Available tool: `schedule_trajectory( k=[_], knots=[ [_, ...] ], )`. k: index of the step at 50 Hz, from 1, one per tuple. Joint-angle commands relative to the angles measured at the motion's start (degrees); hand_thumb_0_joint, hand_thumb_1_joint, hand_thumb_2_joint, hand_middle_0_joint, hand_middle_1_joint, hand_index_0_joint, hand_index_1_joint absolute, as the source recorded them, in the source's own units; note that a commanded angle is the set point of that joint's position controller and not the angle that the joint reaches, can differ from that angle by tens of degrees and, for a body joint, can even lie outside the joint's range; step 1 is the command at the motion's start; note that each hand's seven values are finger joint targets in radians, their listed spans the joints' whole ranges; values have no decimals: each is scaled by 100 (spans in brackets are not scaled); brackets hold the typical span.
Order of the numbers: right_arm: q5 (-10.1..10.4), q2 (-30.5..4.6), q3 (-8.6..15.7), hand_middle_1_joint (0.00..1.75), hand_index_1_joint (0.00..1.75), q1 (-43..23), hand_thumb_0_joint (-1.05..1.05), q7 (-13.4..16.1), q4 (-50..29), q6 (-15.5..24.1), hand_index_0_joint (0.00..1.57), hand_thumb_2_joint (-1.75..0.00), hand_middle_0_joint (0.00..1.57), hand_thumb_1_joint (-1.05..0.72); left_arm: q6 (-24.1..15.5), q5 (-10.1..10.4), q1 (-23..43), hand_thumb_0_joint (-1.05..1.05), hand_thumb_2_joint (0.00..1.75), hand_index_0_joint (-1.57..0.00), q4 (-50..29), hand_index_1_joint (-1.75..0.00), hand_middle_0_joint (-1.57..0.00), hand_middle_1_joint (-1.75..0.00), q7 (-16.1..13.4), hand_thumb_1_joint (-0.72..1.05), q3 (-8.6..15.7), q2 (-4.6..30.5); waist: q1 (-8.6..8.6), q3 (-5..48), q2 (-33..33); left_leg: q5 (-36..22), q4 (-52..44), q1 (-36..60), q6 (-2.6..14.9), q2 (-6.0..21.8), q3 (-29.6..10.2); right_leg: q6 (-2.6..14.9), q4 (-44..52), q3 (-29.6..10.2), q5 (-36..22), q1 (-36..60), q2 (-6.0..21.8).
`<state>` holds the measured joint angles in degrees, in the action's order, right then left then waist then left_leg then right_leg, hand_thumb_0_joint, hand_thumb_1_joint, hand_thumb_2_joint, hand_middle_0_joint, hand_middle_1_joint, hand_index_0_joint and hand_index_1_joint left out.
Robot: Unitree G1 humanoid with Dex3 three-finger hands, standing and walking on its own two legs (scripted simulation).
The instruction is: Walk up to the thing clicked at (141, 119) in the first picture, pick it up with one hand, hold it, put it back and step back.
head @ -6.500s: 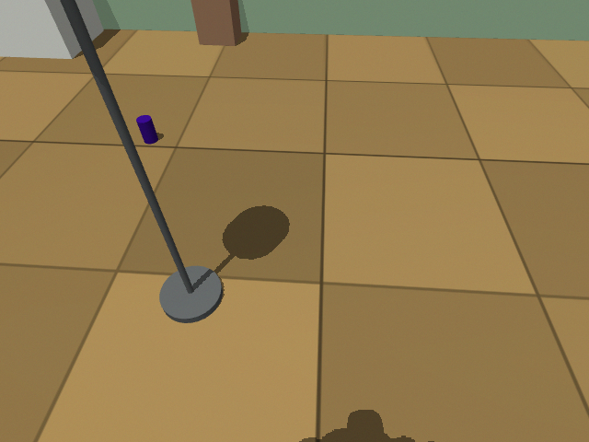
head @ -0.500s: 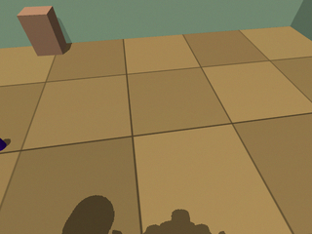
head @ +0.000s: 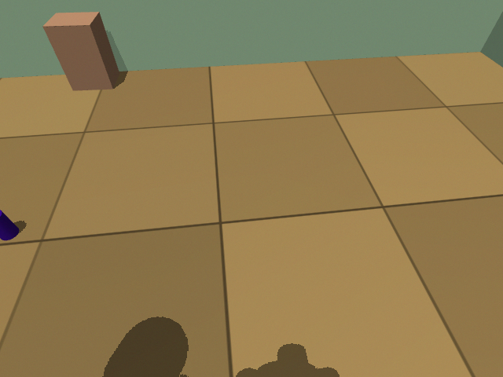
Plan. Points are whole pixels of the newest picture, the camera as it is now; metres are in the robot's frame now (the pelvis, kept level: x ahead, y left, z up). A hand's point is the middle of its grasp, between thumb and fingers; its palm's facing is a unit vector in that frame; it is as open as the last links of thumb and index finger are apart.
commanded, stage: walk up
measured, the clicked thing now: (1, 225) +0.91 +1.19 -0.71
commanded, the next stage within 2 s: none
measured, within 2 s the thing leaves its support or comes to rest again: neither
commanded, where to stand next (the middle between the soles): +0.98 +0.05 m, yaw +4 degrees
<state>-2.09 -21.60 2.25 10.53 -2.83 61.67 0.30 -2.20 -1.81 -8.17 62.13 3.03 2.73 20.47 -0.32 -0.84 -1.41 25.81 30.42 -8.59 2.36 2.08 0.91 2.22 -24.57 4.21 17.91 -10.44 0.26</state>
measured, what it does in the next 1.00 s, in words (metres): walks ahead: left foot, then right foot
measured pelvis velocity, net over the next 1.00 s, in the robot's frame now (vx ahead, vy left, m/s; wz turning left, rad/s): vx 0.42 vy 0.08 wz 0.03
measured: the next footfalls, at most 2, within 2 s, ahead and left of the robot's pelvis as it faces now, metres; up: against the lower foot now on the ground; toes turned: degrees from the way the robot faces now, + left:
left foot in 0.24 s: +0.15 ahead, +0.20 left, +0.00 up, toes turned +7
right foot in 0.74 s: +0.47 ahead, -0.02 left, +0.00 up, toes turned -2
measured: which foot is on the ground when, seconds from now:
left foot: up 0.00-0.22, down 0.24-0.78, up 0.80-1.00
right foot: down 0.00-0.26, up 0.28-0.72, down 0.74-1.00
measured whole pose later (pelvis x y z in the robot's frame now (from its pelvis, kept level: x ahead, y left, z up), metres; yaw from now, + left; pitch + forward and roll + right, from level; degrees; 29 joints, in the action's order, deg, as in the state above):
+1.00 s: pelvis +0.42 +0.08 -0.01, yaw +2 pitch -3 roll -1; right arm -0.4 -24.5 3.3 15.9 -2.6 48.6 3.4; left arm -4.0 -0.1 -12.4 49.1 3.3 2.2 20.7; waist -0.7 -5.9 -1.7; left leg 17.9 59.5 -27.1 1.3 3.3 -3.2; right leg 2.6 -26.9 4.3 14.1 -9.8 -0.5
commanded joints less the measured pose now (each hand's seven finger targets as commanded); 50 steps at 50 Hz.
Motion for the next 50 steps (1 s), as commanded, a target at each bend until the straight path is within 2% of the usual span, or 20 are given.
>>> schedule_trajectory(
  k=[1, 3, 7, 11, 12, 13, 14, 15, 18, 20, 24, 29, 32, 35, 37, 38, 39, 40, 44, 50],
  knots=[
    [-11, -1246, 386, 30, 30, -972, 0, -5, -902, 247, 20, -90, 20, -90, -213, -63, -289, 0, 90, -20, -539, -30, -20, -30, -98, 90, 606, 2044, -548, -609, 769, 94, 1748, -3055, -73, 401, -454, 1348, 1878, -2944, 2014, 1237, 2449],
    [28, -1324, 453, 30, 30, -738, 0, -81, -871, 296, 20, -90, 20, -90, -234, -72, -297, 0, 90, -20, -604, -30, -20, -30, -100, 90, 590, 1904, -422, -174, 641, 160, 1645, -2744, -67, 418, -520, 1118, 1772, -2213, 1842, 1485, 1962],
    [54, -1355, 579, 30, 30, -55, 0, -184, -819, 252, 20, -90, 20, -90, -210, -78, 427, 0, 90, -20, -1028, -30, -20, -30, -25, 90, 594, 2062, 47, -101, 1188, -261, 841, -1257, -172, 479, -202, 848, 1596, -1281, 1742, 57, 1706],
    [4, -1451, 795, 30, 30, 1156, 0, -112, -437, 286, 20, -90, 20, -90, -97, -58, 510, 0, 90, -20, -1137, -30, -20, -30, 59, 90, 479, 1652, 638, 123, 10, -1340, -58, 1221, -250, -110, 585, 491, -255, -50, 2140, -1755, 897],
    [-45, -1725, 913, 30, 30, 1795, 0, -30, -279, 310, 20, -90, 20, -90, -60, -78, 335, 0, 90, -20, -1154, -30, -20, -30, 74, 90, 362, 1331, 934, 323, -1020, -415, -277, 2150, 17, 44, 0, 372, -1785, 265, 2218, -2672, 525],
    [-146, -2268, 990, 30, 30, 2176, 0, 62, -328, 339, 20, -90, 20, -90, -47, -40, 167, 0, 90, -20, -1244, -30, -20, -30, 69, 90, 213, 876, 1081, 272, -2317, 2044, -1392, 2067, 451, 1363, -2578, 173, -3865, 149, 2045, -3740, -259],
    [-41, -2463, 932, 30, 30, 1092, 0, 72, -810, 389, 20, -90, 20, -90, -4, -9, 191, 0, 90, -20, -1240, -30, -20, -30, 14, 90, 287, 1237, 671, -152, -1317, 3126, -2449, 649, 901, 2201, -4263, 82, -4266, -717, 1447, -3430, -107],
    [101, -2509, 903, 30, 30, 574, 0, 56, -990, 393, 20, -90, 20, -90, -3, 2, 111, 0, 90, -20, -1196, -30, -20, -30, -1, 90, 335, 1643, 429, -604, -1005, 3256, -2701, -2, 1229, 2433, -4382, 113, -4227, -1064, 1123, -3045, 316],
    [99, -1817, 628, 30, 30, 283, 0, 116, -1097, 543, 20, -90, 20, -90, -53, 139, -401, 0, 90, -20, -741, -30, -20, -30, 51, 90, 355, 1767, 89, -630, -316, 825, -2172, 68, 485, 1367, -1989, -44, -3711, -1154, -79, -2590, 519],
    [155, -1766, 610, 30, 30, 499, 0, 107, -1023, 606, 20, -90, 20, -90, -37, 134, -478, 0, 90, -20, -738, -30, -20, -30, 92, 90, 365, 1730, 87, -716, -420, 289, -2248, -13, 468, 1281, -1521, -194, -3380, -1005, -445, -2413, 547],
    [158, -1722, 592, 30, 30, 631, 0, 110, -1132, 648, 20, -90, 20, -90, -29, 102, -122, 0, 90, -20, -1016, -30, -20, -30, 177, 90, 353, 1623, 141, -781, -395, -653, -2337, 428, 700, 1259, -949, -335, -2453, -841, -843, -2630, 560],
    [179, -1687, 574, 30, 30, 1047, 0, 142, -1179, 605, 20, -90, 20, -90, -61, 97, 688, 0, 90, -20, -1446, -30, -20, -30, 222, 90, 249, 1338, 380, -658, -342, -3068, -1857, 1010, 514, 1072, -323, -182, -1344, -377, -1243, -2464, 444],
    [155, -1720, 591, 30, 30, 1161, 0, 177, -1259, 537, 20, -90, 20, -90, -65, 92, 1093, 0, 90, -20, -1621, -30, -20, -30, 235, 90, 216, 1187, 480, -535, -357, -3553, -1548, 1067, 443, 1023, -159, -14, -723, -1, -1273, -1969, 312],
    [135, -1726, 598, 30, 30, 1090, 0, 241, -1410, 488, 20, -90, 20, -90, -57, 104, 471, 0, 90, -20, -1470, -30, -20, -30, 170, 90, 316, 1239, 146, 15, -239, -4561, -484, 1020, 438, 1060, -111, 188, -574, 75, -1070, -753, 59],
    [148, -1420, 449, 30, 30, 1260, 0, 249, -1520, 475, 20, -90, 20, -90, -110, 89, -944, 0, 90, -20, -1110, -30, -20, -30, 67, 90, 524, 1621, -493, 996, 517, -3789, 1648, -12, 282, 577, 281, 398, -465, -111, -962, 1566, 137],
    [189, -1109, 313, 30, 30, 1540, 0, 237, -1590, 479, 20, -90, 20, -90, -133, 39, -1605, 0, 90, -20, -1067, -30, -20, -30, -1, 90, 686, 2019, -671, 1535, 1428, -1802, 3050, -1223, 151, 69, 337, 681, -281, -1823, -47, 2767, 1264],
    [275, -1269, 351, 30, 30, 1658, 0, 259, -1582, 460, 20, -90, 20, -90, -151, 125, -1669, 0, 90, -20, -1152, -30, -20, -30, -42, 90, 722, 2311, -697, 1541, 1757, 394, 3983, -2486, 12, -657, 125, 1440, 499, -4240, -152, 3314, 2433],
    [250, -1693, 413, 30, 30, 1415, 0, 319, -1460, 447, 20, -90, 20, -90, -151, 215, -1253, 0, 90, -20, -1287, -30, -20, -30, -86, 90, 736, 2266, -634, 1322, 1272, 460, 4397, -2612, 27, -170, -321, 1728, 552, -4388, -239, 2862, 2598],
    [303, -1241, 326, 30, 30, 1257, 0, 218, -1382, 429, 20, -90, 20, -90, -213, 246, -534, 0, 90, -20, -1505, -30, -20, -30, -160, 90, 491, 1594, -108, -24, 748, -473, 3853, -1908, 42, 128, -601, 1046, 636, -1545, -2053, 397, 1453],
    [143, -1157, 426, 30, 30, 808, 0, -14, -1606, 388, 20, -90, 20, -90, -357, 106, -352, 0, 90, -20, -1841, -30, -20, -30, -66, 90, 474, 1626, -25, -513, 795, -1066, 1666, -1912, -318, 416, -132, 1191, 1045, -773, -1074, -369, 1303]
  ],
)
